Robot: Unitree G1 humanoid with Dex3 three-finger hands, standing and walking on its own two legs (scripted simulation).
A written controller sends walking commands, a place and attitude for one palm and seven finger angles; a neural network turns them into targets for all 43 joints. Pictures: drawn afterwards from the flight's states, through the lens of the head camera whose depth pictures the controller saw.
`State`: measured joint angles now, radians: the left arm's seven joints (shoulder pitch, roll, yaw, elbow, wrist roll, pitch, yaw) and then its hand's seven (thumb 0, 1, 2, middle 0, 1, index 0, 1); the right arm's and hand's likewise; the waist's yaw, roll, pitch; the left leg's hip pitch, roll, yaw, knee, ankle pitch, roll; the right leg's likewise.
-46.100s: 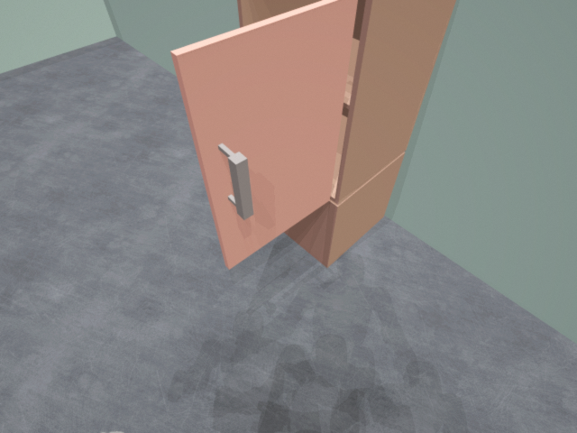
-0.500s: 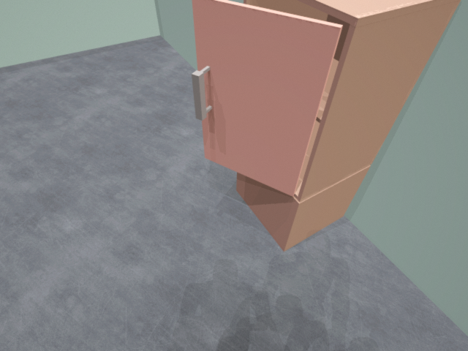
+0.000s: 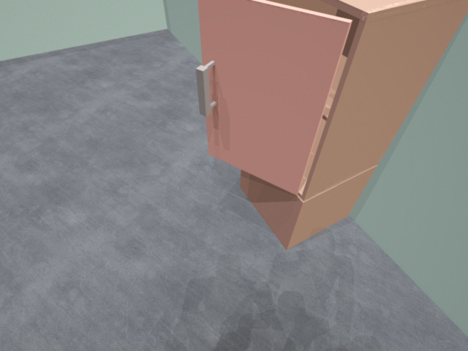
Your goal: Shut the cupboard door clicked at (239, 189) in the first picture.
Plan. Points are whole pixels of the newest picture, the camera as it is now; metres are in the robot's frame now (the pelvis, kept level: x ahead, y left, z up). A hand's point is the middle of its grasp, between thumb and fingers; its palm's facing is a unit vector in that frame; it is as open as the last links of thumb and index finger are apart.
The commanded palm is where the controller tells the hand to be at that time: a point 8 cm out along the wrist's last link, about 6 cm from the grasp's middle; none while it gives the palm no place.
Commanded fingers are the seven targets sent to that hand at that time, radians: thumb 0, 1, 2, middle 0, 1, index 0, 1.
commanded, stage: walk to a spot facing it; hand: left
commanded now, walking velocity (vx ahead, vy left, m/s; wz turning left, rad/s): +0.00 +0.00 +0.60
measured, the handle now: (208, 88) +0.84 +0.12 -0.01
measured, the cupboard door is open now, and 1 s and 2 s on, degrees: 29 29 29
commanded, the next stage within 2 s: none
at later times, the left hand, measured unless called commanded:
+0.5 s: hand out of the picture +0.05 +0.24 -0.15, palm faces +0.28 -0.91 -0.29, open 7.4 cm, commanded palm none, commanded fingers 0.00 0.90 0.90 -0.20 -0.30 -0.20 -0.30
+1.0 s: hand out of the picture -0.10 +0.14 -0.19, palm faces +0.63 -0.73 -0.27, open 7.4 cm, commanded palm none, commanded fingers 0.00 0.90 0.90 -0.20 -0.30 -0.20 -0.30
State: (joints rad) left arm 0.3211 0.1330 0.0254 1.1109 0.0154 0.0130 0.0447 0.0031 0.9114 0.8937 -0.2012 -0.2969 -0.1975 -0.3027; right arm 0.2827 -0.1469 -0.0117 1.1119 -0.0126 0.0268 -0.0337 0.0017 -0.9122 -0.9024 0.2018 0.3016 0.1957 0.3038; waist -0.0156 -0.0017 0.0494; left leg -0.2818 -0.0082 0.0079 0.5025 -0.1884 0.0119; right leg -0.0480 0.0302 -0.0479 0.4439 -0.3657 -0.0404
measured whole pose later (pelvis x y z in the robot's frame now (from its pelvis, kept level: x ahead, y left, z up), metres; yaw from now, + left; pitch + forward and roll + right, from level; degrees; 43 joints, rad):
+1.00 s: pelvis +0.01 -0.04 -0.02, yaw +38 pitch +1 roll +2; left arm 0.28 0.24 0.07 0.90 0.03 0.06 0.02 0.01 0.91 0.89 -0.20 -0.30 -0.20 -0.30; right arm 0.10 -0.23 -0.06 0.86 -0.02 0.04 0.03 0.00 -0.91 -0.90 0.20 0.30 0.20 0.30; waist 0.02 -0.06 0.14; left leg -0.32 0.00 0.06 0.65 -0.32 0.01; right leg -0.35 -0.14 -0.12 0.94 -0.55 0.05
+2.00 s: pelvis +0.11 -0.01 -0.01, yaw +74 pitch +0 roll +1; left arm 0.19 0.23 0.07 0.85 0.03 -0.03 -0.02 0.01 0.91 0.89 -0.20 -0.30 -0.20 -0.30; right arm 0.34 -0.23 -0.07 0.99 -0.03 0.03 0.01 0.01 -0.91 -0.90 0.21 0.30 0.20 0.30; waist -0.03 0.03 0.06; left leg -0.31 -0.01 -0.08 0.88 -0.51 0.01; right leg -0.36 -0.07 -0.11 0.63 -0.25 0.00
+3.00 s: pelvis +0.12 +0.36 -0.01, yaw +92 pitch -1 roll +0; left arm 0.12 0.16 0.03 0.93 0.03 -0.03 -0.01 0.00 0.91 0.89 -0.20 -0.30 -0.20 -0.30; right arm 0.39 -0.15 -0.03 1.10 -0.01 -0.01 -0.03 0.01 -0.91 -0.90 0.20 0.30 0.20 0.30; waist -0.05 0.00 0.11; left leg -0.19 0.01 0.07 0.87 -0.53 0.00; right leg -0.37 0.01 -0.05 0.60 -0.22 -0.06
